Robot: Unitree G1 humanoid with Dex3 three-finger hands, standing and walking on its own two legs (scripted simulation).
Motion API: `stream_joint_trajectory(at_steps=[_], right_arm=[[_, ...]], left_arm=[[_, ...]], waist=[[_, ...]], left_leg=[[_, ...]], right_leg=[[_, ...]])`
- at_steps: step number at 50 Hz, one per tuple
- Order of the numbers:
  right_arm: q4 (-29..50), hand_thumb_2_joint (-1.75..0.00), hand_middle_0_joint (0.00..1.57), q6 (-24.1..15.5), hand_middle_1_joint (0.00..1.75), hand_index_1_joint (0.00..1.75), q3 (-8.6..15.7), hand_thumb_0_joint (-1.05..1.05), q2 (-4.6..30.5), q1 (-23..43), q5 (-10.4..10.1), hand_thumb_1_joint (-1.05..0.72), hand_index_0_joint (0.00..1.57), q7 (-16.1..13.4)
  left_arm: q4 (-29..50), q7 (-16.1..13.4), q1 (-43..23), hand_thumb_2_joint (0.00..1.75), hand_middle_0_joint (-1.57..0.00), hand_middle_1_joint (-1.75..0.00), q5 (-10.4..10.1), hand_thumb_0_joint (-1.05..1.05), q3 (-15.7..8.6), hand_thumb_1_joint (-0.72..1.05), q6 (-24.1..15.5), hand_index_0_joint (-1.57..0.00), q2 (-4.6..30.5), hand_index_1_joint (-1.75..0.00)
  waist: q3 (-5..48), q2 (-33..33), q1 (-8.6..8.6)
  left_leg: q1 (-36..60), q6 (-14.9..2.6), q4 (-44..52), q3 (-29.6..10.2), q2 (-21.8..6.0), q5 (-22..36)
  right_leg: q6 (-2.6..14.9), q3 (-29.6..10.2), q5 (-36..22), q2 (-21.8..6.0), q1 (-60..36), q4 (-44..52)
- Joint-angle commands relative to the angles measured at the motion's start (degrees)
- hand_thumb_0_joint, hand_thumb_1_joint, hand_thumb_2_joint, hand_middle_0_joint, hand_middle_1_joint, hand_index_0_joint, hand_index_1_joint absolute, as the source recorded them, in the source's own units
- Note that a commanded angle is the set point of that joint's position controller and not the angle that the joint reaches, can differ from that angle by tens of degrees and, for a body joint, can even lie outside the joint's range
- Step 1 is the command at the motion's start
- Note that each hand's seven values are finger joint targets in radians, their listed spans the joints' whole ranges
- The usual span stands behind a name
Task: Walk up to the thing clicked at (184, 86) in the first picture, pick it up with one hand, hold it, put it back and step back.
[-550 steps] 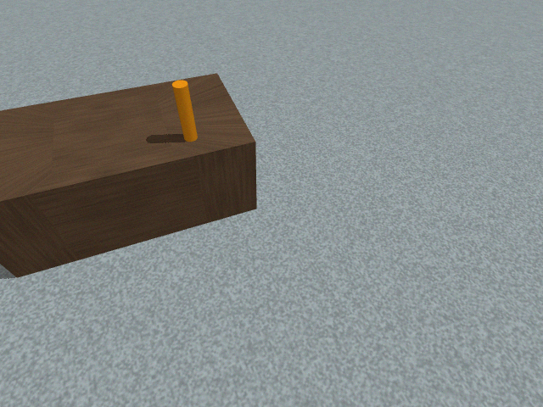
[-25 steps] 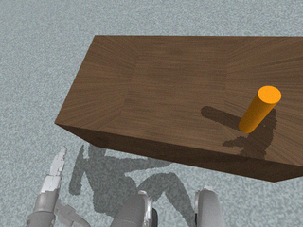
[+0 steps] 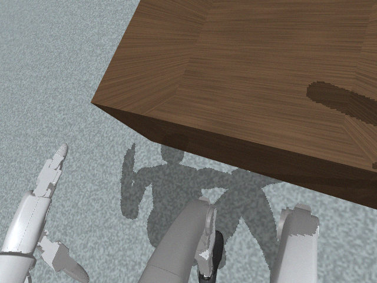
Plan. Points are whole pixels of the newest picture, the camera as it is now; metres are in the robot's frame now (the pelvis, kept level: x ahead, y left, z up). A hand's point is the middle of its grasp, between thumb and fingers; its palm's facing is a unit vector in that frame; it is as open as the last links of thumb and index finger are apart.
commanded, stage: close in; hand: right
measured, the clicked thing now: out of the picture +0.47 -0.31 -0.02
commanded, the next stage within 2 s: rest palm in 0.50 s
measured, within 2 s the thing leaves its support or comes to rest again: leaves its support in 1.64 s
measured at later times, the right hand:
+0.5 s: hand out of the picture +0.44 -0.31 -0.08, palm faces +0.36 +0.93 +0.04, open 17.7 cm
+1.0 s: hand out of the picture +0.46 -0.29 -0.06, palm faces +0.37 +0.93 +0.03, open 16.6 cm
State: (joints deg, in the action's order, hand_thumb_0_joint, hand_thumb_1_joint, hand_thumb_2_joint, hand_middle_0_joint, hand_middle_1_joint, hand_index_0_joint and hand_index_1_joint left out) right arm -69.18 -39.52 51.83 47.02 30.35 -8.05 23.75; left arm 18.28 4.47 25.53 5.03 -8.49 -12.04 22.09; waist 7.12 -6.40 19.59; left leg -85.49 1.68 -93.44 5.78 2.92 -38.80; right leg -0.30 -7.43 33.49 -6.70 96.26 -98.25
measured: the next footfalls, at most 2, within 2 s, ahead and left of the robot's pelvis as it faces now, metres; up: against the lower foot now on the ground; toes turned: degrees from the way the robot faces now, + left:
none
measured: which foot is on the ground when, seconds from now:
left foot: down 0.00-1.00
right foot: down 0.00-1.00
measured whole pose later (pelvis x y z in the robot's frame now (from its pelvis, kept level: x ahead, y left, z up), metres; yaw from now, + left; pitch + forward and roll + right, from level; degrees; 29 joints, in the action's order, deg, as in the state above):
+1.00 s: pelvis +0.00 +0.01 +0.00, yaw -1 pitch +30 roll +8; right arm -59.9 -33.7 41.5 36.1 34.2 -2.5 8.3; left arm 28.9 5.7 30.5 3.6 -11.0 -6.2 19.8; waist 8.1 -3.3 19.7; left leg -86.8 1.0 -95.1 4.8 2.9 -38.9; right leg -1.0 -6.5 33.0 -6.7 96.2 -98.1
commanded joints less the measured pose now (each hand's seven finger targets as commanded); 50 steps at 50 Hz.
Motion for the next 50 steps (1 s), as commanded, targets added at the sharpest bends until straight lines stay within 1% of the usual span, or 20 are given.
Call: stream_joint_trajectory(at_steps=[1, 2, 4, 6, 7, 10, 12, 17, 21, 23, 25, 28, 31, 36, 39, 41, 42, 45, 47, 50], right_arm=[[12.51, -0.07, 0.02, -1.96, 0.06, 0.06, -5.65, 0.00, 12.59, 12.10, 0.40, 0.61, 0.03, -2.02], [12.28, -0.08, 0.02, -1.09, 0.06, 0.07, -7.46, 0.00, 9.34, 12.35, 0.43, 0.61, 0.03, -2.20], [20.79, -0.07, 0.02, -0.04, 0.06, 0.06, -6.05, 0.00, 13.15, 14.97, 1.37, 0.60, 0.03, -3.21], [19.36, -0.08, 0.01, 2.32, 0.07, 0.07, -11.81, 0.00, 5.86, 15.15, 1.71, 0.60, 0.03, -2.87], [19.52, -0.08, 0.02, 2.97, 0.06, 0.06, -12.22, 0.00, 4.45, 14.31, 1.35, 0.59, 0.03, -3.45], [23.56, -0.07, 0.02, 3.39, 0.06, 0.06, -7.86, 0.00, 10.79, 14.79, 1.89, 0.57, 0.03, -6.64], [22.66, -0.07, 0.03, 3.31, 0.06, 0.06, -8.10, 0.00, 8.10, 13.54, 1.58, 0.54, 0.04, -7.95], [22.31, -0.09, 0.01, 2.64, 0.07, 0.07, -5.12, 0.00, 8.78, 10.32, 1.57, 0.58, 0.03, -11.22], [20.09, -0.08, 0.01, 1.90, 0.07, 0.07, -7.69, 0.00, 1.99, 7.93, 1.85, 0.61, 0.02, -11.34], [20.92, -0.08, 0.01, 1.14, 0.06, 0.06, -7.71, 0.00, 1.95, 7.63, 2.34, 0.60, 0.02, -11.16], [24.95, -0.08, 0.01, 0.23, 0.07, 0.07, -6.83, 0.00, 4.79, 10.61, 3.11, 0.61, 0.02, -11.20], [25.07, -0.09, 0.00, -0.11, 0.07, 0.07, -8.63, 0.00, 1.62, 11.33, 2.80, 0.58, 0.02, -11.33], [25.13, -0.12, 0.00, 0.29, 0.08, 0.08, -8.80, 0.00, 2.10, 12.58, 3.22, 0.57, 0.02, -12.54], [23.86, -0.07, 0.03, 0.82, 0.06, 0.06, -11.33, 0.00, 0.18, 15.69, 4.25, 0.60, 0.05, -13.82], [22.02, -0.01, 0.23, 1.02, 0.12, 0.12, -11.65, 0.00, 0.82, 16.55, 4.96, 0.61, 0.24, -14.40], [22.71, 0.00, 0.30, 0.77, 0.15, 0.15, -10.11, 0.00, 3.27, 17.41, 5.15, 0.61, 0.31, -14.97], [22.17, 0.00, 0.31, 0.84, 0.15, 0.15, -10.30, 0.00, 2.08, 17.50, 5.22, 0.61, 0.32, -15.06], [18.89, -0.04, 0.42, 1.33, 0.23, 0.23, -10.70, 0.00, 1.60, 17.42, 5.11, 0.61, 0.43, -15.19], [21.23, -0.09, 0.50, 1.58, 0.29, 0.29, -8.98, 0.00, 5.06, 19.05, 5.41, 0.60, 0.51, -15.51], [17.19, -0.14, 0.59, 2.57, 0.37, 0.37, -11.56, 0.00, 0.08, 18.33, 5.55, 0.57, 0.60, -15.09]], left_arm=[[12.52, -1.76, 3.25, 0.04, -0.05, -0.05, -2.00, 0.00, -16.18, -0.53, -1.92, -0.06, 16.12, -0.05], [11.18, -1.61, 3.92, 0.04, -0.05, -0.05, -2.31, 0.00, -15.55, -0.53, -1.56, -0.06, 15.09, -0.05], [10.09, -1.70, 4.86, 0.03, -0.05, -0.05, -2.76, 0.00, -15.45, -0.53, -1.14, -0.06, 13.59, -0.04], [8.68, -0.90, 7.96, 0.02, -0.05, -0.06, -3.15, 0.00, -13.77, -0.51, -0.42, -0.06, 10.29, -0.04], [7.38, -0.64, 8.48, 0.02, -0.05, -0.06, -3.15, 0.00, -12.99, -0.50, -0.21, -0.06, 9.33, -0.04], [13.17, -0.22, 8.82, 0.02, -0.05, -0.06, -3.27, 0.00, -10.53, -0.51, 0.27, -0.06, 8.18, -0.04], [19.91, -0.37, 9.15, 0.03, -0.05, -0.06, -2.98, 0.00, -11.38, -0.52, 0.44, -0.06, 9.60, -0.05], [19.27, -1.00, 7.78, 0.05, -0.05, -0.05, -3.00, 0.00, -15.30, -0.55, 1.83, -0.05, 11.83, -0.05], [16.61, -0.29, 9.53, 0.05, -0.05, -0.05, -3.07, 0.00, -12.35, -0.54, 1.97, -0.05, 7.56, -0.05], [16.74, -0.27, 9.19, 0.05, -0.05, -0.05, -3.31, 0.00, -11.88, -0.54, 2.12, -0.05, 7.21, -0.05], [18.96, -0.51, 9.10, 0.04, -0.05, -0.05, -2.98, 0.00, -12.70, -0.53, 2.22, -0.05, 8.35, -0.05], [18.39, -0.57, 8.89, 0.03, -0.05, -0.06, -2.67, 0.00, -11.87, -0.52, 2.47, -0.06, 7.32, -0.05], [19.94, -1.03, 8.63, 0.08, -0.05, -0.04, -2.41, 0.00, -14.73, -0.60, 2.38, -0.03, 9.99, -0.06], [16.39, -0.58, 9.56, 0.08, -0.04, -0.04, -2.13, 0.00, -12.20, -0.59, 2.70, -0.03, 6.75, -0.06], [16.21, -0.47, 9.29, 0.05, -0.05, -0.05, -2.22, 0.00, -11.45, -0.54, 2.81, -0.05, 6.21, -0.05], [19.20, -0.71, 8.23, 0.05, -0.05, -0.05, -2.22, 0.00, -12.12, -0.54, 2.56, -0.05, 7.71, -0.05], [20.90, -0.71, 8.12, 0.05, -0.05, -0.05, -1.96, 0.00, -11.80, -0.55, 2.67, -0.05, 7.77, -0.05], [19.92, -0.69, 8.83, 0.05, -0.04, -0.05, -2.15, 0.00, -11.46, -0.55, 3.18, -0.04, 7.43, -0.05], [19.27, -0.97, 8.51, 0.05, -0.04, -0.05, -2.13, 0.00, -13.11, -0.54, 3.35, -0.04, 8.99, -0.05], [16.82, -0.53, 9.47, 0.05, -0.04, -0.05, -1.89, 0.00, -11.39, -0.54, 3.57, -0.04, 6.93, -0.05]], waist=[[28.30, 31.69, -0.47], [24.19, 31.24, -0.19], [26.91, 36.84, -2.87], [23.20, 36.89, -1.14], [21.57, 35.61, -1.62], [25.04, 31.27, -4.34], [27.86, 26.82, -2.40], [29.14, 25.52, -4.15], [27.85, 24.09, -3.79], [27.31, 24.37, -3.84], [30.36, 26.70, -3.64], [29.52, 26.88, -4.14], [30.62, 27.41, -2.74], [26.89, 26.79, -2.06], [25.33, 25.95, -2.08], [27.63, 24.69, -2.07], [28.45, 23.96, -1.37], [27.62, 24.50, -2.06], [29.90, 24.77, -2.01], [27.83, 25.17, -1.29]], left_leg=[[-0.16, -4.30, 9.80, 0.54, 1.64, 8.68], [-1.81, -4.46, 9.74, 0.66, 1.45, 6.27], [-2.56, -4.66, 9.04, 0.17, 0.70, 5.25], [-5.64, -4.58, 8.71, 0.28, 0.64, 3.94], [-5.83, -4.55, 8.01, 0.31, 0.57, 4.16], [-2.00, -4.31, 7.99, 0.17, 0.80, 6.08], [2.42, -4.00, 9.43, 0.21, 0.89, 9.88], [5.29, -3.64, 10.08, -0.68, 1.52, 13.80], [3.51, -3.66, 9.44, -0.63, 1.67, 13.82], [2.92, -3.85, 8.26, 0.07, 1.56, 13.56], [3.28, -4.02, 7.89, 0.06, 1.41, 14.19], [2.56, -3.94, 8.73, -0.07, 1.61, 13.00], [3.88, -3.85, 9.51, -0.14, 1.54, 13.86], [3.16, -3.45, 10.80, -1.77, 1.35, 11.97], [2.70, -3.55, 10.53, -1.79, 1.31, 10.54], [4.18, -3.54, 10.49, -1.66, 1.26, 11.10], [5.19, -3.41, 10.77, -1.38, 1.26, 12.16], [4.58, -3.65, 10.95, -1.43, 1.48, 11.57], [5.05, -3.42, 10.88, -1.67, 1.54, 12.73], [3.20, -3.55, 10.04, -1.00, 1.59, 13.09]], right_leg=[[-0.76, -1.39, -8.35, 0.60, -40.67, 14.37], [-0.87, -1.37, -3.29, 0.90, -37.34, 15.10], [-1.69, -1.17, -1.08, 0.76, -40.62, 16.50], [-1.81, -0.99, 1.99, 0.68, -40.04, 16.17], [-1.73, -0.79, 2.21, 0.65, -37.46, 15.41], [-1.17, -0.04, -0.11, 1.02, -34.55, 13.51], [-0.63, 0.13, -5.07, 1.17, -35.34, 12.95], [0.45, 1.33, -10.80, 1.78, -33.63, 11.92], [0.59, 1.40, -12.33, 1.47, -33.20, 11.01], [0.21, 1.05, -12.05, 1.48, -33.70, 11.56], [-0.08, 0.63, -13.23, 1.32, -36.99, 11.96], [-0.09, 0.64, -12.17, 1.29, -37.47, 12.64], [-0.14, 0.94, -12.68, 1.50, -38.58, 13.08], [0.32, 1.99, -9.12, 1.61, -34.40, 11.79], [0.26, 1.93, -7.15, 1.73, -32.73, 12.01], [0.34, 1.54, -7.47, 1.70, -33.07, 12.10], [0.43, 1.38, -8.40, 1.64, -33.96, 12.22], [0.46, 1.21, -8.23, 1.91, -33.31, 13.18], [0.58, 1.17, -9.76, 1.72, -33.99, 12.40], [0.46, 1.25, -10.59, 1.74, -33.79, 12.26]])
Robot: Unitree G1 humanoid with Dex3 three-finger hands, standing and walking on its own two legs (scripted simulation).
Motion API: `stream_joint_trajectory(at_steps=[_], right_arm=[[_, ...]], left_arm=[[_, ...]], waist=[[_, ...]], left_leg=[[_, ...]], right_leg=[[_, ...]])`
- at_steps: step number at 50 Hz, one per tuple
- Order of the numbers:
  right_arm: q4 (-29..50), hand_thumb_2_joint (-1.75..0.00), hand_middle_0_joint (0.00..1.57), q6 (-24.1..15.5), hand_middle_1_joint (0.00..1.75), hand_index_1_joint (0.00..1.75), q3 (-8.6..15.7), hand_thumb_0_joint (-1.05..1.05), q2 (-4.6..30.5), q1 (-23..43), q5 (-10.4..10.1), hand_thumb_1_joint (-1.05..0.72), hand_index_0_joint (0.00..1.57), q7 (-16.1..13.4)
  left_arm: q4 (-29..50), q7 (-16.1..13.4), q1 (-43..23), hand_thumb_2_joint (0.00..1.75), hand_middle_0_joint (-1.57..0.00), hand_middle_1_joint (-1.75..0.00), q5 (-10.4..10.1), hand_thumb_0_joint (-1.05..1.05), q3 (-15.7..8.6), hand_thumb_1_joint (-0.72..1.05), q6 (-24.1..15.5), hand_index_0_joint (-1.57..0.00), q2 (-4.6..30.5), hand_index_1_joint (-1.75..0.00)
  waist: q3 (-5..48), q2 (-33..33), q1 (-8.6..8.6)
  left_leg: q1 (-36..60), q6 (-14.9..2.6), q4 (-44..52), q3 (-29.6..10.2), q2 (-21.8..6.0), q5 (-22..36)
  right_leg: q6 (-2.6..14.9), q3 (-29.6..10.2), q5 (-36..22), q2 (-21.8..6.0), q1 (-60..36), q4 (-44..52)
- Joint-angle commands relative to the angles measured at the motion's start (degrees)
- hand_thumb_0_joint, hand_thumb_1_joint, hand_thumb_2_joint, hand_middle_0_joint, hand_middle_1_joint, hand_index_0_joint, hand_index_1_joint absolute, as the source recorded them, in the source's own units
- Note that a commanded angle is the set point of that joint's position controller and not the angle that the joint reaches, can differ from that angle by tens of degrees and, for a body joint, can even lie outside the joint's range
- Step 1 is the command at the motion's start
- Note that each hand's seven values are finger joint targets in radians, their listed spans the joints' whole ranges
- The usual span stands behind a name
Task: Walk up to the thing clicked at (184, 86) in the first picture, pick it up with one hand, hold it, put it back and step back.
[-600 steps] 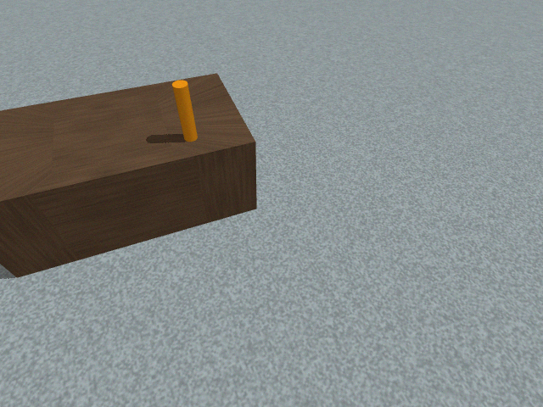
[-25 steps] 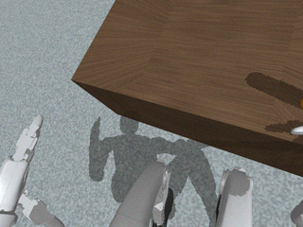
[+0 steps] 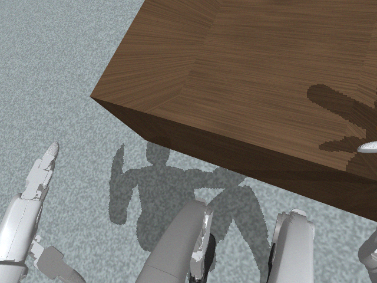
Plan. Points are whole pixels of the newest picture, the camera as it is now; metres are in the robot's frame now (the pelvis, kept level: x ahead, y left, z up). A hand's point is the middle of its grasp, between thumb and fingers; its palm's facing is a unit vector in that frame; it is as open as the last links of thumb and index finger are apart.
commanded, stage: close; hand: right
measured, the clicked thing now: out of the picture +0.48 -0.31 -0.01
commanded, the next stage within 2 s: settle in 0.52 s
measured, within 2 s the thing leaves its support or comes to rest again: leaves its support in 0.64 s
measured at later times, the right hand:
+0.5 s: hand out of the picture +0.48 -0.29 -0.06, palm faces +0.36 +0.93 +0.02, open 8.5 cm
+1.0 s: hand out of the picture +0.47 -0.29 -0.02, palm faces +0.36 +0.93 +0.03, open 7.2 cm
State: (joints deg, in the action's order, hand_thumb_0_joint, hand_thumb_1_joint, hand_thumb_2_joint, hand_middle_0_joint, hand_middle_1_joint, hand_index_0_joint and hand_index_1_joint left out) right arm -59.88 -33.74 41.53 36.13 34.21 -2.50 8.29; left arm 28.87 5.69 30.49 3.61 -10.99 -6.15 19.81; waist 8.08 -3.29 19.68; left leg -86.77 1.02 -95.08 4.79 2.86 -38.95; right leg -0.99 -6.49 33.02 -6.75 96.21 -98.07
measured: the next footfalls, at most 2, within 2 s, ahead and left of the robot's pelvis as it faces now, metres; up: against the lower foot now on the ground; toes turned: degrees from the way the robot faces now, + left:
none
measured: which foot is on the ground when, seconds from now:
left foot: down 0.00-1.00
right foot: down 0.00-1.00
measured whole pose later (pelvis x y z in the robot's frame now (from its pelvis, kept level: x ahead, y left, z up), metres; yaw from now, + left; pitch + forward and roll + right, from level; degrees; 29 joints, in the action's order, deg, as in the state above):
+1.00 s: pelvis +0.00 +0.00 +0.02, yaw +0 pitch +29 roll +8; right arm -59.1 -30.8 39.4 34.9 34.9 -0.8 5.8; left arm 24.8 4.9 29.4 4.0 -9.0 -4.4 18.4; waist 8.8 -3.4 19.2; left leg -82.4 0.6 -90.0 5.1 3.1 -37.1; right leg -1.4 -6.6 31.5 -6.9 91.7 -93.2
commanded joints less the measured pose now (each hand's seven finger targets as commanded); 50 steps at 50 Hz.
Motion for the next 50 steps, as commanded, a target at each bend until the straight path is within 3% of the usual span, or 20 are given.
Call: stream_joint_trajectory(at_steps=[1, 3, 5, 7, 9, 12, 15, 19, 22, 26, 28, 30, 32, 34, 37, 38, 41, 43, 46, 50], right_arm=[[8.76, -0.14, 0.63, -3.37, 0.39, 0.39, -1.24, 0.00, 10.88, 14.77, -0.31, 0.57, 0.64, 0.29], [10.24, -0.17, 0.71, -3.48, 0.44, 0.44, 0.14, 0.00, 14.18, 16.48, 0.54, 0.54, 0.71, -0.28], [10.77, -0.20, 0.75, -3.39, 0.47, 0.48, 0.01, 0.00, 14.80, 17.85, 0.99, 0.52, 0.76, -0.54], [9.28, -0.30, 0.82, -3.22, 0.57, 0.57, -2.13, 0.00, 11.37, 17.78, 0.84, 0.44, 0.83, -0.29], [9.99, -0.34, 0.84, -3.04, 0.60, 0.60, -0.33, 0.00, 14.06, 15.71, 1.08, 0.40, 0.85, -1.03], [10.62, -0.44, 0.91, -3.10, 0.70, 0.70, 0.86, 0.00, 15.15, 15.07, 1.18, 0.31, 0.92, -1.39], [13.04, -0.51, 0.99, -3.73, 0.77, 0.78, -0.03, 0.00, 14.51, 17.73, 0.93, 0.21, 1.00, -0.95], [7.42, -0.63, 1.06, -3.47, 0.87, 0.87, -2.70, 0.00, 9.88, 15.88, 0.96, 0.06, 1.07, -1.09], [11.43, -0.72, 1.15, -4.13, 0.96, 0.96, 0.77, 0.00, 16.23, 16.53, 1.58, -0.04, 1.16, -2.17], [12.00, -0.82, 1.22, -3.87, 1.05, 1.05, 0.80, 0.00, 15.08, 15.56, 0.89, -0.20, 1.22, -1.48], [15.20, -0.87, 1.26, -3.70, 1.10, 1.10, 1.05, 0.00, 16.96, 17.11, 1.09, -0.25, 1.27, -1.48], [12.80, -0.99, 1.31, -3.09, 1.20, 1.20, -0.62, 0.00, 14.06, 18.69, 1.13, -0.32, 1.32, -1.42], [9.71, -1.09, 1.27, -2.99, 1.29, 1.29, -0.78, 0.00, 13.35, 16.46, 0.86, -0.32, 1.30, -1.30], [12.98, -1.20, 1.28, -3.25, 1.33, 1.33, 0.52, 0.00, 16.43, 17.08, 1.49, -0.33, 1.32, -1.77], [11.94, -1.30, 1.32, -3.05, 1.40, 1.40, -0.70, 0.00, 14.02, 18.01, 1.28, -0.41, 1.35, -1.54], [13.46, -1.32, 1.32, -3.16, 1.42, 1.42, -0.66, 0.00, 14.63, 17.79, 1.04, -0.45, 1.35, -1.48], [14.80, -1.36, 1.35, -2.51, 1.46, 1.46, -0.24, 0.00, 16.84, 18.72, 1.30, -0.49, 1.39, -1.90], [12.50, -1.39, 1.39, -2.01, 1.50, 1.50, -2.03, 0.00, 12.54, 18.29, 0.75, -0.50, 1.43, -1.85], [14.01, -1.30, 1.39, -1.83, 1.44, 1.44, -0.98, 0.00, 15.12, 18.58, 0.82, -0.41, 1.42, -2.41], [13.96, -1.28, 1.37, -2.00, 1.42, 1.42, -1.90, 0.00, 14.70, 20.25, 1.11, -0.39, 1.41, -3.06]], left_arm=[[6.32, -1.65, 3.99, 0.05, -0.04, -0.05, -0.60, 0.00, -7.86, -0.54, -2.35, -0.04, 8.47, -0.05], [7.16, -1.83, 3.89, 0.05, -0.04, -0.05, -0.55, 0.00, -8.34, -0.54, -2.26, -0.04, 9.22, -0.05], [9.30, -2.05, 3.37, 0.05, -0.04, -0.05, -0.30, 0.00, -9.73, -0.54, -2.06, -0.04, 11.01, -0.05], [6.91, -2.10, 3.99, 0.05, -0.04, -0.05, -0.36, 0.00, -10.04, -0.54, -1.87, -0.04, 10.59, -0.05], [8.07, -2.19, 2.35, 0.05, -0.04, -0.05, -0.44, 0.00, -11.24, -0.54, -1.93, -0.04, 11.73, -0.04], [7.58, -1.85, 3.71, 0.06, -0.03, -0.05, -0.42, 0.00, -9.84, -0.55, -1.38, -0.04, 10.71, -0.04], [6.51, -1.65, 3.95, 0.05, -0.04, -0.05, -0.34, 0.00, -8.21, -0.54, -1.52, -0.04, 8.89, -0.04], [4.85, -1.88, 3.04, 0.05, -0.04, -0.05, -0.17, 0.00, -8.39, -0.54, -1.71, -0.04, 9.02, -0.05], [10.16, -2.13, 2.20, 0.05, -0.04, -0.05, -0.18, 0.00, -10.58, -0.55, -1.90, -0.04, 11.70, -0.05], [5.69, -1.76, 4.63, 0.05, -0.04, -0.05, -0.43, 0.00, -9.77, -0.54, -1.45, -0.04, 10.18, -0.05], [7.66, -1.83, 2.94, 0.05, -0.04, -0.05, -0.41, 0.00, -10.18, -0.55, -1.53, -0.04, 11.13, -0.05], [4.91, -1.71, 4.17, 0.05, -0.04, -0.05, -0.10, 0.00, -8.74, -0.54, -1.25, -0.04, 9.62, -0.05], [3.63, -1.72, 3.14, 0.08, -0.06, -0.05, -0.18, 0.00, -8.04, -0.57, -1.33, -0.05, 8.81, -0.06], [6.89, -2.04, 1.18, 0.07, -0.06, -0.05, -0.17, 0.00, -8.98, -0.57, -1.55, -0.05, 10.37, -0.06], [7.69, -2.05, 2.79, 0.07, -0.06, -0.06, 0.09, 0.00, -7.85, -0.57, -1.22, -0.05, 10.16, -0.06], [7.52, -2.20, 2.14, 0.07, -0.06, -0.05, -0.14, 0.00, -8.33, -0.57, -1.26, -0.05, 10.32, -0.06], [8.05, -2.61, 1.81, 0.07, -0.06, -0.05, -0.11, 0.00, -10.38, -0.56, -1.24, -0.05, 12.35, -0.06], [4.15, -2.22, 4.27, 0.06, -0.06, -0.06, 0.06, 0.00, -7.83, -0.55, -0.83, -0.05, 9.05, -0.06], [3.86, -2.24, 2.84, 0.06, -0.05, -0.05, -0.21, 0.00, -5.46, -0.55, -0.96, -0.05, 7.56, -0.06], [3.89, -2.75, 1.87, 0.06, -0.06, -0.06, 0.28, 0.00, -7.12, -0.55, -0.74, -0.05, 9.43, -0.06]], waist=[[26.99, 21.86, -2.23], [29.01, 21.95, -2.16], [30.95, 21.54, -0.83], [28.81, 22.41, -0.06], [30.11, 22.96, -1.68], [30.79, 23.16, -2.14], [31.48, 25.26, -2.74], [25.11, 22.20, -0.24], [30.69, 22.86, -1.41], [31.23, 25.53, -1.50], [33.54, 27.13, -2.27], [30.33, 25.70, -0.76], [26.51, 25.44, -1.69], [30.16, 25.52, -2.69], [30.56, 24.62, -1.66], [30.91, 25.85, -2.43], [33.20, 25.71, -2.00], [28.72, 24.35, -1.13], [27.29, 25.40, -3.52], [27.86, 24.28, -2.59]], left_leg=[[4.29, -2.92, 11.59, -0.10, 1.69, 12.96], [5.11, -2.77, 11.38, -0.13, 1.72, 14.28], [5.96, -2.65, 11.68, -0.05, 1.78, 15.05], [4.92, -2.66, 11.97, -0.09, 1.66, 14.59], [5.47, -2.69, 11.96, -0.01, 1.70, 14.97], [6.65, -2.77, 11.73, 0.30, 1.86, 16.42], [6.14, -2.87, 11.77, -0.14, 1.85, 16.31], [2.95, -2.78, 11.27, 0.45, 2.01, 13.57], [6.20, -2.69, 12.00, -0.29, 1.88, 14.82], [5.73, -2.83, 11.67, 0.57, 1.94, 17.22], [5.86, -2.94, 11.81, 0.48, 1.96, 16.49], [5.02, -2.86, 12.07, 0.57, 2.01, 15.56], [3.73, -3.01, 11.72, 0.65, 1.90, 13.44], [5.14, -3.02, 11.91, 0.54, 1.89, 14.16], [6.29, -3.03, 12.96, 0.78, 1.85, 14.38], [6.39, -3.11, 13.27, 0.56, 1.85, 14.45], [8.55, -2.90, 15.14, 0.06, 1.99, 15.10], [8.53, -2.64, 16.36, -0.16, 2.06, 14.75], [8.49, -2.94, 16.72, -0.56, 1.72, 12.24], [9.95, -2.85, 17.95, -0.78, 1.75, 11.95]], right_leg=[[1.22, 0.28, -9.84, 1.76, -33.12, 12.11], [1.29, 0.22, -11.35, 1.64, -33.86, 11.47], [1.35, 0.03, -11.64, 1.59, -35.04, 11.26], [1.35, 0.17, -11.01, 1.64, -34.82, 11.47], [1.38, 0.16, -12.13, 1.53, -35.36, 11.71], [1.33, 0.27, -13.83, 1.61, -35.69, 12.13], [1.22, 0.62, -14.57, 1.51, -37.02, 11.60], [1.37, 0.32, -10.20, 1.49, -32.69, 11.19], [1.38, 0.24, -11.64, 1.42, -35.15, 11.29], [1.11, 0.29, -16.41, 1.53, -38.73, 11.88], [0.93, 0.22, -16.21, 1.36, -40.62, 12.60], [0.93, 0.25, -14.10, 1.37, -38.40, 12.31], [0.81, 0.29, -11.23, 1.46, -35.64, 12.88], [0.77, 0.04, -12.63, 1.31, -38.10, 13.30], [0.65, -0.28, -12.44, 1.42, -39.60, 14.26], [0.76, -0.19, -12.78, 1.39, -40.20, 14.78], [1.00, 0.27, -13.22, 1.45, -41.99, 15.01], [1.19, 0.70, -11.66, 1.57, -39.42, 15.11], [0.84, 1.01, -9.25, 1.70, -38.61, 17.06], [0.72, 0.96, -7.78, 1.64, -39.87, 17.91]])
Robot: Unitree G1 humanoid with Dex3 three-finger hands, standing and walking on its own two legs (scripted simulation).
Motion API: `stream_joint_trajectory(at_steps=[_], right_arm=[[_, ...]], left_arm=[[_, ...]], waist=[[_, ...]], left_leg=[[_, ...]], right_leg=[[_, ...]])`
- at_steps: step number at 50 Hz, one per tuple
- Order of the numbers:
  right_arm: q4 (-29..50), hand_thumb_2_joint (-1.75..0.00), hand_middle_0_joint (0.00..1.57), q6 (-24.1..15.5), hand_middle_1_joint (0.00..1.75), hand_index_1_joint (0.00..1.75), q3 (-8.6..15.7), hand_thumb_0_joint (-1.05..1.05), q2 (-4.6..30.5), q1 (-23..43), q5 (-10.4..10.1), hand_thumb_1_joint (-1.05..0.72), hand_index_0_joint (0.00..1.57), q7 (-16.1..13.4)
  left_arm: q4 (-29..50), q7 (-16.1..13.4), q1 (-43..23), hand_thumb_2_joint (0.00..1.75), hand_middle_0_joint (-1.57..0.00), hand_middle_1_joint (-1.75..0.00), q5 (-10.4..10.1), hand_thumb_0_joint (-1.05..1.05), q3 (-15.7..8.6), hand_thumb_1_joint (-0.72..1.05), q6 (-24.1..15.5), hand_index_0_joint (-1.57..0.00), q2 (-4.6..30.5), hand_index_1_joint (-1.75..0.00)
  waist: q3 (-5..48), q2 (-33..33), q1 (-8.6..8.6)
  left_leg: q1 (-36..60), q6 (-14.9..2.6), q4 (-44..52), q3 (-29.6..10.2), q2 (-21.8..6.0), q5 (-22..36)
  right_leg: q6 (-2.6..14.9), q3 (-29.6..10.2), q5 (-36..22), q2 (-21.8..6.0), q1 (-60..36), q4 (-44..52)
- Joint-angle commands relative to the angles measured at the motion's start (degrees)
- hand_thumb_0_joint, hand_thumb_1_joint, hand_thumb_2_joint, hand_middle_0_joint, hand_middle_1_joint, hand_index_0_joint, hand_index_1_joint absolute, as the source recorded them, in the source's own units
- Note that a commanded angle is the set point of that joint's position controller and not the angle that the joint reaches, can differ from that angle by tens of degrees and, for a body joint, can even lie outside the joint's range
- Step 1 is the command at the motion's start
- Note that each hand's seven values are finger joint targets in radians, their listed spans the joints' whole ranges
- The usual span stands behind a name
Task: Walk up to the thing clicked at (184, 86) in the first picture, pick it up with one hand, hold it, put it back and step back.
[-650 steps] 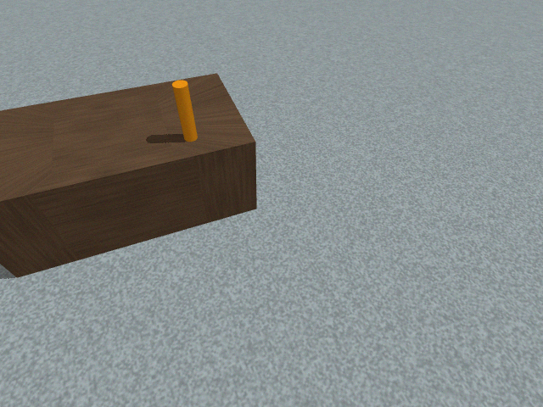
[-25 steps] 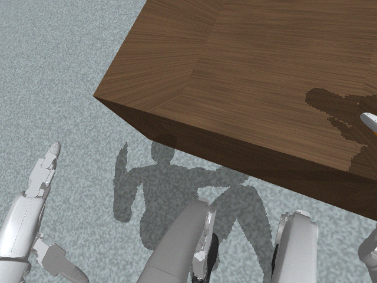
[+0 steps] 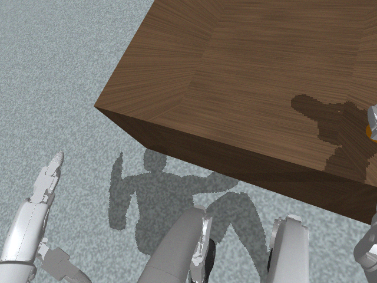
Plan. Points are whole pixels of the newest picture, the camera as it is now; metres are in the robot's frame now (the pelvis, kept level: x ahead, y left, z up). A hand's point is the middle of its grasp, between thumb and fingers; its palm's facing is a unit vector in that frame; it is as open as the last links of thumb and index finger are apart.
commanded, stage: settle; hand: right
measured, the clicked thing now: out of the picture +0.47 -0.30 +0.00
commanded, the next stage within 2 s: lift in 0.60 s
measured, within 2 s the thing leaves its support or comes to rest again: neither
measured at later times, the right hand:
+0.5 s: hand out of the picture +0.49 -0.30 +0.00, palm faces +0.36 +0.93 +0.02, open 7.2 cm
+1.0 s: hand out of the picture +0.48 -0.30 +0.03, palm faces +0.35 +0.93 +0.03, open 7.2 cm
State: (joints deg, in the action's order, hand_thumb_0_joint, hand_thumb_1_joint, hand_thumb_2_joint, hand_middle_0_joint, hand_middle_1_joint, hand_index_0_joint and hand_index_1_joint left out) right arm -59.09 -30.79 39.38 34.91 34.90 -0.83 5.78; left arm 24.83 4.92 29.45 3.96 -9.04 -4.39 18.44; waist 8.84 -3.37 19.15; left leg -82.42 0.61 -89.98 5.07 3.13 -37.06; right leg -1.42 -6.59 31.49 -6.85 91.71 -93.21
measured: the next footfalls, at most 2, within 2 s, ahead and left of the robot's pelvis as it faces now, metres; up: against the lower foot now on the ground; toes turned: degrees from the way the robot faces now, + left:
none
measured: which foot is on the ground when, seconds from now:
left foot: down 0.00-1.00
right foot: down 0.00-1.00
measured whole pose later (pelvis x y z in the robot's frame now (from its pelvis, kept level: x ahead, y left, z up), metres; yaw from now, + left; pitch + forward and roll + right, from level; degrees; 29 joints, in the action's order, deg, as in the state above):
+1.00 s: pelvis +0.03 -0.02 +0.06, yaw -1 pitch +27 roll +7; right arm -58.8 -30.4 34.6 30.4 34.0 -1.3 4.3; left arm 13.7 3.8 27.0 4.9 -6.0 -0.7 15.9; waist 10.0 -2.4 16.0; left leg -68.8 1.8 -76.3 3.7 2.4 -34.4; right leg -0.3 -4.4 30.3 -6.3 78.3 -81.3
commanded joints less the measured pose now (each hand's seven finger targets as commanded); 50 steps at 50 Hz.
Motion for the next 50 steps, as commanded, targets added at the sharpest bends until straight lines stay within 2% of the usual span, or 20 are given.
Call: stream_joint_trajectory(at_steps=[1, 3, 6, 8, 9, 11, 16, 18, 19, 21, 32, 33, 35, 36, 39, 41, 45, 48, 49, 50], right_arm=[[10.89, -1.28, 1.37, -4.77, 1.42, 1.43, -1.10, 0.00, 13.24, 18.69, -0.87, -0.40, 1.40, -0.24], [10.42, -1.31, 1.38, -4.79, 1.44, 1.44, -0.30, 0.00, 14.53, 18.62, -0.86, -0.42, 1.41, -0.32], [8.50, -1.32, 1.39, -4.53, 1.46, 1.46, -0.03, 0.00, 14.47, 18.30, -1.20, -0.42, 1.43, -0.09], [9.57, -1.33, 1.39, -4.77, 1.47, 1.47, 0.25, 0.00, 14.95, 19.82, -1.67, -0.41, 1.43, 0.24], [10.94, -1.32, 1.39, -4.83, 1.46, 1.47, 0.20, 0.00, 15.68, 20.50, -1.34, -0.41, 1.43, 0.33], [10.69, -1.31, 1.37, -4.66, 1.45, 1.45, -0.11, 0.00, 16.10, 20.16, -1.18, -0.40, 1.41, 0.70], [9.60, -1.35, 1.39, -4.26, 1.47, 1.48, 0.25, 0.00, 15.99, 20.73, -1.29, -0.46, 1.42, 0.58], [11.53, -1.35, 1.38, -4.34, 1.47, 1.47, 0.10, 0.00, 16.59, 21.66, -1.37, -0.44, 1.41, 0.25], [10.63, -1.36, 1.38, -4.31, 1.48, 1.48, -0.40, 0.00, 15.80, 21.48, -1.07, -0.45, 1.41, 0.13], [9.37, -1.35, 1.37, -4.23, 1.46, 1.46, -1.42, 0.00, 14.47, 19.96, -0.78, -0.47, 1.40, -0.06], [8.19, -1.37, 1.37, -4.89, 1.47, 1.47, -2.19, 0.00, 14.21, 21.55, -0.54, -0.52, 1.40, -0.15], [8.14, -1.37, 1.36, -4.84, 1.47, 1.47, -2.19, 0.00, 13.33, 21.31, -0.86, -0.52, 1.39, -0.08], [10.64, -1.37, 1.35, -4.77, 1.46, 1.46, -0.98, 0.00, 15.82, 21.50, -0.75, -0.52, 1.38, -0.36], [9.99, -1.37, 1.37, -4.55, 1.47, 1.47, -0.92, 0.00, 15.85, 21.42, -0.52, -0.51, 1.40, -0.58], [9.83, -1.34, 1.37, -4.35, 1.46, 1.46, -2.26, 0.00, 12.03, 20.52, -1.07, -0.47, 1.39, -0.79], [11.61, -1.35, 1.37, -4.34, 1.46, 1.46, -1.47, 0.00, 13.84, 19.97, -0.66, -0.46, 1.39, -1.12], [12.25, -1.34, 1.36, -4.60, 1.45, 1.45, -4.10, 0.00, 9.27, 19.20, -1.00, -0.47, 1.39, -1.12], [15.38, -1.33, 1.36, -4.73, 1.44, 1.44, -4.46, 0.00, 9.79, 18.56, -0.97, -0.49, 1.38, -1.51], [14.84, -1.33, 1.36, -4.47, 1.45, 1.45, -5.76, 0.00, 7.66, 18.23, -0.93, -0.49, 1.38, -1.54], [14.67, -1.34, 1.37, -4.21, 1.46, 1.46, -5.37, 0.00, 7.39, 16.27, -0.97, -0.49, 1.39, -1.95]], left_arm=[[7.30, -2.07, 2.79, 0.06, -0.05, -0.06, -0.16, 0.00, -8.85, -0.55, -2.55, -0.05, 10.51, -0.06], [7.93, -2.36, 1.65, 0.06, -0.06, -0.05, -0.13, 0.00, -9.19, -0.56, -2.48, -0.05, 11.52, -0.06], [5.70, -2.26, 2.94, 0.06, -0.05, -0.05, 0.01, 0.00, -6.50, -0.56, -2.03, -0.05, 9.27, -0.06], [5.39, -2.30, 2.67, 0.06, -0.05, -0.05, -0.02, 0.00, -6.16, -0.56, -2.16, -0.05, 9.14, -0.06], [5.73, -2.40, 2.22, 0.06, -0.05, -0.05, 0.13, 0.00, -6.09, -0.56, -2.12, -0.05, 9.21, -0.06], [5.83, -2.70, 2.50, 0.06, -0.05, -0.05, 0.10, 0.00, -7.67, -0.56, -2.03, -0.05, 10.82, -0.06], [3.90, -2.76, 2.92, 0.06, -0.05, -0.05, 0.22, 0.00, -6.28, -0.56, -1.41, -0.05, 9.55, -0.06], [4.68, -2.85, 1.44, 0.06, -0.05, -0.05, 0.27, 0.00, -6.35, -0.56, -1.38, -0.05, 10.20, -0.05], [3.38, -2.75, 2.29, 0.06, -0.05, -0.05, 0.48, 0.00, -5.32, -0.56, -1.15, -0.05, 9.24, -0.06], [3.60, -2.93, 1.26, 0.06, -0.05, -0.05, 0.33, 0.00, -6.20, -0.56, -0.96, -0.05, 9.90, -0.06], [-1.00, -2.55, 2.62, 0.06, -0.05, -0.05, 0.93, 0.00, -3.32, -0.56, -0.16, -0.04, 7.23, -0.06], [0.07, -2.55, 1.92, 0.06, -0.05, -0.05, 0.87, 0.00, -3.54, -0.56, -0.21, -0.04, 7.66, -0.05], [1.84, -2.83, 0.38, 0.06, -0.05, -0.05, 0.72, 0.00, -5.71, -0.56, -0.30, -0.04, 10.22, -0.05], [1.72, -2.79, 0.34, 0.06, -0.05, -0.06, 0.86, 0.00, -5.43, -0.55, -0.05, -0.05, 10.10, -0.05], [0.72, -2.76, 1.05, 0.05, -0.05, -0.06, 0.75, 0.00, -6.82, -0.55, 0.26, -0.05, 10.57, -0.06], [0.39, -2.65, 0.66, 0.06, -0.05, -0.05, 0.73, 0.00, -6.08, -0.55, 0.40, -0.05, 9.91, -0.06], [-1.50, -2.22, 0.66, 0.05, -0.05, -0.05, 0.68, 0.00, -3.10, -0.54, 0.65, -0.05, 6.55, -0.05], [-2.27, -2.48, -0.29, 0.05, -0.05, -0.06, 0.63, 0.00, -4.44, -0.54, 0.79, -0.05, 7.63, -0.05], [-1.26, -2.58, -0.25, 0.05, -0.05, -0.06, 0.75, 0.00, -5.40, -0.54, 0.71, -0.05, 8.24, -0.05], [-1.15, -2.52, 0.34, 0.05, -0.05, -0.05, 0.77, 0.00, -4.99, -0.54, 0.90, -0.05, 8.30, -0.05]], waist=[[25.52, 23.69, -1.37], [26.68, 22.10, -1.53], [25.19, 20.48, -2.29], [27.23, 20.62, -2.33], [28.78, 21.44, -2.88], [30.39, 22.62, -2.17], [29.44, 21.46, -2.45], [31.54, 22.92, -3.60], [30.40, 22.80, -3.40], [29.42, 21.52, -3.01], [28.43, 23.49, -3.15], [29.06, 22.41, -2.89], [32.08, 23.64, -3.47], [31.46, 23.54, -3.92], [30.19, 21.83, -2.48], [31.20, 23.11, -4.25], [30.10, 23.00, -5.44], [31.00, 24.80, -6.53], [30.61, 23.39, -5.03], [29.83, 22.55, -5.75]], left_leg=[[4.98, -2.48, 12.88, -0.64, 1.53, 10.09], [6.10, -2.33, 13.30, -0.42, 1.59, 11.60], [7.58, -2.13, 14.61, -0.86, 1.69, 12.88], [8.64, -2.04, 14.70, -1.28, 1.53, 13.95], [8.97, -2.02, 14.65, -1.38, 1.57, 14.98], [9.57, -2.18, 14.76, -1.08, 1.56, 15.76], [11.08, -1.86, 16.80, -1.53, 1.52, 16.13], [12.19, -2.06, 16.86, -1.68, 1.44, 16.61], [11.59, -1.96, 16.98, -1.51, 1.54, 16.38], [11.70, -1.97, 17.36, -0.99, 1.68, 16.58], [13.57, -1.77, 18.73, -1.33, 1.38, 20.38], [13.79, -1.81, 18.81, -0.91, 1.54, 20.24], [13.94, -1.94, 18.55, -0.70, 1.43, 20.62], [13.65, -2.03, 19.00, -0.52, 1.55, 19.28], [15.09, -1.77, 20.18, -0.09, 1.63, 20.63], [15.37, -1.83, 20.43, -0.20, 1.66, 20.86], [16.38, -1.95, 21.11, -0.28, 1.54, 21.17], [16.65, -2.18, 21.60, -0.20, 1.30, 20.70], [17.40, -2.03, 22.61, -0.10, 1.35, 20.44], [18.51, -2.02, 23.16, -0.07, 1.32, 20.64]], right_leg=[[1.16, 0.81, -6.21, 1.77, -35.08, 13.73], [1.39, 0.35, -7.94, 1.79, -35.75, 14.09], [1.85, 0.76, -9.05, 1.99, -34.24, 14.32], [1.96, 0.92, -10.03, 2.05, -34.80, 13.82], [1.98, 0.91, -11.78, 2.02, -36.32, 13.79], [1.80, 0.78, -13.09, 2.04, -38.59, 14.22], [2.11, 1.13, -12.71, 2.25, -38.30, 14.83], [1.91, 1.28, -13.54, 2.38, -39.73, 15.61], [1.86, 1.33, -13.48, 2.26, -39.98, 15.55], [1.87, 1.02, -14.02, 2.21, -40.38, 16.46], [1.89, 1.42, -18.36, 2.32, -42.64, 16.96], [1.92, 1.07, -18.35, 2.31, -43.13, 17.53], [1.73, 0.84, -20.34, 2.13, -45.94, 18.10], [1.55, 0.88, -19.34, 2.10, -46.56, 18.85], [1.78, 0.59, -19.95, 2.14, -46.55, 19.41], [1.73, 0.79, -21.25, 2.13, -48.15, 20.11], [1.45, 1.11, -21.97, 2.31, -48.73, 21.21], [0.91, 1.10, -23.34, 2.17, -52.58, 22.98], [1.04, 1.09, -22.09, 2.10, -52.92, 23.42], [1.07, 1.12, -21.88, 2.23, -52.57, 24.32]])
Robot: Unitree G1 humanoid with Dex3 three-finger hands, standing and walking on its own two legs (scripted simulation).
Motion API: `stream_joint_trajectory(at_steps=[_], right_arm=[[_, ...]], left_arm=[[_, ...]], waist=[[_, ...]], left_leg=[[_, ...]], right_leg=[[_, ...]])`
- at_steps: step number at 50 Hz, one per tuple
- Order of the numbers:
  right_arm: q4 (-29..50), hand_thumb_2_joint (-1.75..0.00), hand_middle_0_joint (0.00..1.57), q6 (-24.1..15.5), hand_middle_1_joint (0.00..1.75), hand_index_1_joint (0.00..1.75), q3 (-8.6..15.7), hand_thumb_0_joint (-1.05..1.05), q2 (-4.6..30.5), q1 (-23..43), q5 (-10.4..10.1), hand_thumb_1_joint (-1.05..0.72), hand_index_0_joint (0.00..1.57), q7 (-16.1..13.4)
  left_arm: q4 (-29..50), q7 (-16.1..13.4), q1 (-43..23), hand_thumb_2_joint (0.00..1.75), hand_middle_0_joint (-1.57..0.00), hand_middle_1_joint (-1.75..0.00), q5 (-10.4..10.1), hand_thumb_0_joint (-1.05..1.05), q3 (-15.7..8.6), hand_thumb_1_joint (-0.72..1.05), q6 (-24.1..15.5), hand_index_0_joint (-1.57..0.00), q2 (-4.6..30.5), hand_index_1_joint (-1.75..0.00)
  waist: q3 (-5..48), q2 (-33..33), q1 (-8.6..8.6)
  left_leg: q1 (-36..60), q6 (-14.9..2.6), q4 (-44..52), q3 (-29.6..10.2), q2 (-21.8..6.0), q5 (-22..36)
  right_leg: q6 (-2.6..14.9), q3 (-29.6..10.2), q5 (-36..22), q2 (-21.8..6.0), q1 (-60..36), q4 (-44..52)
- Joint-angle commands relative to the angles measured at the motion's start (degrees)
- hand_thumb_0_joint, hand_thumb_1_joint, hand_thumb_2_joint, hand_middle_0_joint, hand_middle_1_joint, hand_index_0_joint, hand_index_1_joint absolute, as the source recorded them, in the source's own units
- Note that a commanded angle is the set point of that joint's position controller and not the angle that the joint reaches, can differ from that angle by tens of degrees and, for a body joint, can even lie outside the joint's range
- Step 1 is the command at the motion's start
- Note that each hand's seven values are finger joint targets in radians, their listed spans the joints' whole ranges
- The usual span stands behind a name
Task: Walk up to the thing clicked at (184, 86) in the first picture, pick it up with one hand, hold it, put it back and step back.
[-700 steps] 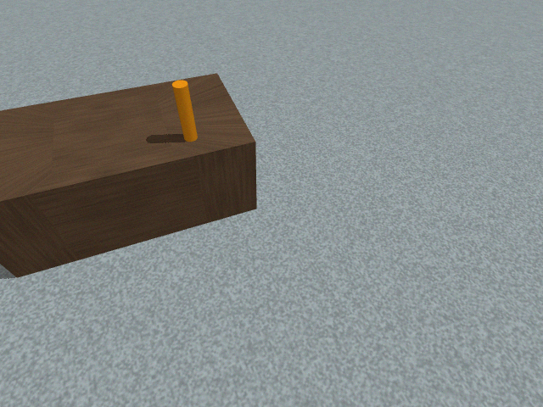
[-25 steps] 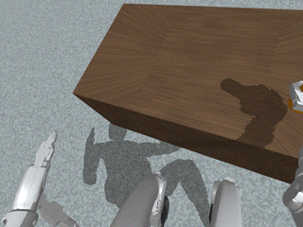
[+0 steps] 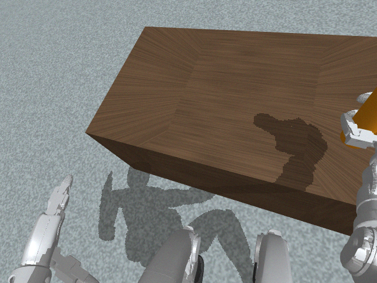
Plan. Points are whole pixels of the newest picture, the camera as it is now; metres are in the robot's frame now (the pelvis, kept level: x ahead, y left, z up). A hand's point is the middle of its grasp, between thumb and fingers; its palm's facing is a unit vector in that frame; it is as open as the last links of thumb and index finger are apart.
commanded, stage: lift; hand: right
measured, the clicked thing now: out of the picture +0.46 -0.29 +0.02
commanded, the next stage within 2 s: hold in 1.36 s
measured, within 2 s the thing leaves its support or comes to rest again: neither
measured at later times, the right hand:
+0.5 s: hand (366, 125) +0.40 -0.24 +0.07, palm faces +0.32 +0.95 +0.02, open 7.2 cm
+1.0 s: hand (350, 127) +0.37 -0.20 +0.11, palm faces +0.32 +0.95 +0.02, open 7.2 cm
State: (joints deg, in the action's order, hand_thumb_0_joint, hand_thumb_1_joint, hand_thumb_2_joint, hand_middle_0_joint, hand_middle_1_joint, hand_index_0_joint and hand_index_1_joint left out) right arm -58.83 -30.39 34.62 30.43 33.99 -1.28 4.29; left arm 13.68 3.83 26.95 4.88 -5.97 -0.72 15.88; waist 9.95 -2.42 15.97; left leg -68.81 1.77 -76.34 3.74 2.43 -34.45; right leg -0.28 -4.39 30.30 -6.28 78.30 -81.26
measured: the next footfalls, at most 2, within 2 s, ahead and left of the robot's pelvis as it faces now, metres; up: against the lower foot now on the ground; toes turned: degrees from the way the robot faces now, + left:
none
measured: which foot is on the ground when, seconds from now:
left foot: down 0.00-1.00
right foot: down 0.00-1.00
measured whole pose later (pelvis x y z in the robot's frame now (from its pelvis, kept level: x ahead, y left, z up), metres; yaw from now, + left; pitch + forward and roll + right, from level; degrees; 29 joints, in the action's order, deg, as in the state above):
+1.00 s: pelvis +0.02 +0.02 +0.08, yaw -3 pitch +13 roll +1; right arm -33.4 -23.9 17.1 9.9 13.2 -5.6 -3.1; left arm -3.7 0.5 24.2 1.5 -4.5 2.5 11.6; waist 6.6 -1.2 5.3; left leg -41.1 1.1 -57.8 0.3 -0.4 -29.3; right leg -1.0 0.7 23.5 -3.8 46.9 -57.8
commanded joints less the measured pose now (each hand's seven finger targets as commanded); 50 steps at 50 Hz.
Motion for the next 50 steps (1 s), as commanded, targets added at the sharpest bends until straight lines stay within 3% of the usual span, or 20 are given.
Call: stream_joint_trajectory(at_steps=[1, 4, 6, 9, 10, 14, 16, 17, 18, 20, 22, 28, 31, 32, 34, 35, 38, 39, 41, 50], right_arm=[[14.16, -1.34, 1.38, -4.34, 1.46, 1.46, -2.25, 0.00, 9.33, 16.02, -0.77, -0.51, 1.40, -0.55], [18.17, -1.36, 1.40, -4.22, 1.48, 1.48, -1.31, 0.00, 10.02, 16.27, -1.26, -0.54, 1.42, -1.74], [18.20, -1.37, 1.41, -3.81, 1.49, 1.49, -4.38, 0.00, 5.60, 14.14, -1.60, -0.54, 1.43, -1.87], [21.39, -1.35, 1.39, -3.75, 1.47, 1.47, -5.92, 0.00, 3.70, 13.58, -2.00, -0.53, 1.41, -2.39], [24.01, -1.36, 1.40, -3.77, 1.48, 1.48, -4.50, 0.00, 5.22, 13.68, -2.24, -0.51, 1.42, -2.80], [22.31, -1.34, 1.40, -2.27, 1.47, 1.47, -9.57, 0.00, -3.35, 8.44, -2.95, -0.52, 1.41, -3.46], [24.87, -1.34, 1.39, -1.89, 1.47, 1.47, -7.39, 0.00, 0.61, 8.82, -3.23, -0.52, 1.41, -4.15], [23.99, -1.34, 1.39, -1.39, 1.46, 1.46, -9.97, 0.00, -3.35, 6.79, -3.41, -0.51, 1.41, -3.91], [26.75, -1.34, 1.39, -1.37, 1.47, 1.47, -8.77, 0.00, -1.89, 6.66, -3.80, -0.51, 1.41, -4.20], [25.38, -1.35, 1.38, -0.78, 1.48, 1.48, -11.29, 0.00, -5.92, 4.86, -3.88, -0.47, 1.41, -4.10], [27.38, -1.35, 1.40, -0.77, 1.48, 1.48, -10.16, 0.00, -3.64, 5.57, -3.84, -0.51, 1.42, -4.56], [30.75, -1.35, 1.39, -0.36, 1.49, 1.49, -12.58, 0.00, -7.75, 2.74, -4.16, -0.47, 1.42, -5.38], [32.81, -1.33, 1.39, -0.03, 1.46, 1.46, -12.28, 0.00, -6.71, 2.17, -4.04, -0.51, 1.41, -6.17], [34.09, -1.33, 1.38, 0.17, 1.47, 1.47, -13.99, 0.00, -8.53, 1.20, -4.13, -0.49, 1.41, -6.04], [37.59, -1.33, 1.38, 0.15, 1.47, 1.47, -12.04, 0.00, -6.23, 2.03, -4.40, -0.45, 1.40, -6.57], [35.59, -1.33, 1.37, 0.54, 1.46, 1.46, -14.18, 0.00, -9.51, 0.37, -4.59, -0.43, 1.40, -6.56], [35.39, -1.33, 1.38, 1.07, 1.47, 1.47, -15.88, 0.00, -12.21, -1.56, -5.12, -0.44, 1.40, -6.82], [38.04, -1.33, 1.38, 0.69, 1.47, 1.47, -14.10, 0.00, -9.83, -0.38, -5.19, -0.46, 1.41, -7.15], [35.01, -1.32, 1.38, 1.15, 1.46, 1.46, -16.11, 0.00, -11.96, -3.32, -4.51, -0.45, 1.40, -7.16], [41.39, -1.32, 1.37, 1.85, 1.45, 1.45, -14.68, 0.00, -9.92, -3.38, -5.07, -0.45, 1.39, -8.31]], left_arm=[[8.72, -1.33, 2.69, 0.05, -0.05, -0.06, -0.26, 0.00, -7.27, -0.54, -2.64, -0.05, 9.89, -0.05], [7.62, -1.32, 3.63, 0.05, -0.05, -0.05, -0.44, 0.00, -7.42, -0.55, -2.21, -0.05, 9.73, -0.05], [5.50, -1.11, 3.78, 0.05, -0.05, -0.06, -0.67, 0.00, -6.06, -0.55, -2.07, -0.05, 7.83, -0.05], [4.10, -1.36, 2.05, 0.05, -0.05, -0.05, -0.81, 0.00, -6.30, -0.55, -2.22, -0.05, 7.89, -0.06], [4.19, -1.55, 2.50, 0.05, -0.05, -0.05, -0.86, 0.00, -7.13, -0.55, -2.14, -0.05, 8.84, -0.05], [3.05, -1.93, 1.19, 0.05, -0.04, -0.05, -1.57, 0.00, -6.40, -0.55, -1.70, -0.04, 7.69, -0.05], [0.17, -2.47, 1.29, 0.05, -0.04, -0.05, -1.98, 0.00, -7.60, -0.55, -1.42, -0.04, 9.05, -0.05], [0.45, -2.43, 0.78, 0.05, -0.04, -0.05, -1.97, 0.00, -6.73, -0.55, -1.35, -0.04, 8.20, -0.05], [2.01, -2.61, -0.66, 0.05, -0.04, -0.05, -2.29, 0.00, -7.84, -0.55, -1.32, -0.04, 9.69, -0.05], [1.52, -2.43, 0.21, 0.05, -0.04, -0.05, -2.34, 0.00, -4.81, -0.55, -1.17, -0.04, 6.56, -0.05], [-1.92, -2.58, 1.04, 0.05, -0.04, -0.05, -2.59, 0.00, -4.46, -0.55, -0.87, -0.04, 5.68, -0.05], [-3.79, -2.89, -0.33, 0.04, -0.04, -0.05, -2.52, 0.00, -3.42, -0.54, -0.93, -0.05, 4.41, -0.05], [-2.96, -3.77, -0.58, 0.03, -0.04, -0.05, -2.83, 0.00, -7.36, -0.53, -0.73, -0.04, 8.19, -0.05], [-6.09, -3.65, 0.38, 0.03, -0.04, -0.05, -2.69, 0.00, -6.61, -0.53, -0.56, -0.05, 7.23, -0.05], [-3.26, -4.06, -2.22, 0.03, -0.04, -0.05, -3.14, 0.00, -7.08, -0.53, -0.73, -0.04, 7.92, -0.05], [-4.94, -3.87, -1.25, 0.04, -0.04, -0.05, -3.17, 0.00, -4.93, -0.54, -0.68, -0.04, 5.33, -0.05], [-4.08, -4.07, -2.70, 0.04, -0.04, -0.05, -3.49, 0.00, -4.48, -0.54, -0.71, -0.04, 5.31, -0.05], [-3.43, -4.14, -3.31, 0.04, -0.04, -0.05, -3.47, 0.00, -2.84, -0.54, -0.66, -0.04, 4.31, -0.05], [-6.66, -3.99, -2.38, 0.04, -0.04, -0.05, -3.48, 0.00, -0.66, -0.54, -0.23, -0.04, 1.58, -0.05], [-5.86, -4.70, -2.67, 0.04, -0.04, -0.05, -3.75, 0.00, -5.62, -0.54, 0.11, -0.04, 6.41, -0.05]], waist=[[26.95, 21.48, -3.11], [27.20, 21.41, -4.26], [23.91, 20.00, -4.68], [24.10, 18.67, -5.19], [25.59, 17.91, -5.62], [21.56, 13.13, -5.55], [20.41, 12.62, -6.64], [19.52, 11.36, -6.20], [20.62, 10.68, -6.84], [18.89, 9.30, -7.08], [17.65, 9.62, -8.00], [16.00, 8.30, -9.65], [16.76, 6.71, -8.12], [16.04, 7.49, -9.13], [18.08, 6.16, -9.67], [16.61, 5.84, -9.77], [16.65, 2.91, -9.63], [16.08, 3.71, -10.38], [11.59, 4.37, -11.37], [14.54, 4.35, -10.58]], left_leg=[[4.82, -3.28, 9.96, 1.21, 1.96, 17.33], [6.61, -3.26, 11.46, 1.12, 1.85, 16.20], [6.79, -3.20, 12.41, 0.98, 1.77, 15.82], [8.92, -3.14, 13.67, 0.65, 1.56, 15.40], [10.43, -2.98, 14.19, 0.45, 1.49, 16.00], [13.67, -2.71, 16.91, 0.40, 1.35, 15.53], [14.47, -2.69, 17.82, 0.01, 1.19, 15.10], [15.02, -2.59, 18.18, 0.25, 1.12, 15.84], [16.36, -2.63, 18.53, 0.26, 1.01, 15.91], [17.79, -2.41, 19.59, 0.23, 0.93, 16.87], [19.29, -2.35, 20.48, -0.62, 0.60, 17.05], [22.53, -2.07, 22.88, -2.36, -0.31, 17.58], [24.10, -2.01, 23.81, -1.96, -0.26, 18.14], [24.27, -1.98, 24.00, -1.98, -0.36, 18.14], [25.79, -1.75, 24.95, -2.46, -0.55, 18.80], [26.79, -1.59, 25.52, -2.70, -0.65, 19.40], [28.76, -1.27, 26.41, -2.58, -0.65, 21.75], [28.88, -1.48, 26.45, -2.65, -0.69, 21.18], [27.85, -1.64, 27.11, -3.16, -0.93, 18.71], [31.49, -1.40, 28.73, -3.26, -1.26, 22.77]], right_leg=[[-0.14, -0.93, -19.78, 1.70, -38.74, 13.28], [-0.50, -0.83, -18.58, 1.88, -40.62, 15.52], [-0.22, -0.32, -17.43, 2.12, -39.53, 16.42], [-0.17, 0.24, -15.61, 2.42, -40.18, 17.80], [-0.02, 0.31, -15.96, 2.46, -41.14, 17.98], [0.23, 0.85, -13.29, 2.85, -41.01, 21.04], [0.24, 1.22, -12.51, 3.02, -40.82, 22.05], [0.29, 1.18, -13.31, 2.98, -41.41, 22.52], [0.15, 0.96, -13.40, 2.96, -42.32, 23.43], [0.24, 1.38, -14.47, 3.13, -42.83, 24.20], [0.42, 2.27, -14.03, 3.57, -42.00, 24.64], [0.68, 3.73, -13.58, 4.36, -42.72, 25.91], [0.68, 3.71, -13.80, 4.36, -45.09, 27.07], [0.64, 3.81, -13.81, 4.46, -44.81, 27.44], [0.79, 3.82, -14.51, 4.27, -46.24, 27.64], [0.81, 4.08, -14.89, 4.40, -45.90, 27.76], [1.09, 4.00, -16.89, 4.42, -46.97, 28.28], [0.93, 4.12, -16.69, 4.44, -46.36, 28.74], [0.71, 4.47, -14.74, 4.54, -45.03, 29.94], [0.89, 5.01, -17.90, 4.60, -50.19, 31.37]])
